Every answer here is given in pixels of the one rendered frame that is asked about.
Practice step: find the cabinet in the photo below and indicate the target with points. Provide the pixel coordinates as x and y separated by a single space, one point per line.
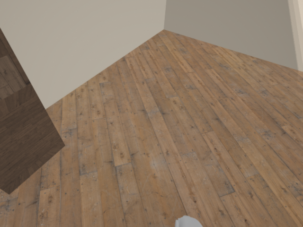
28 137

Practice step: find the drawer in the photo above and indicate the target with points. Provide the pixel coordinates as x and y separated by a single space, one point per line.
10 79

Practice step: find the robot right thigh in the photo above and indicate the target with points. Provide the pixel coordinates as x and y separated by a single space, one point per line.
187 222

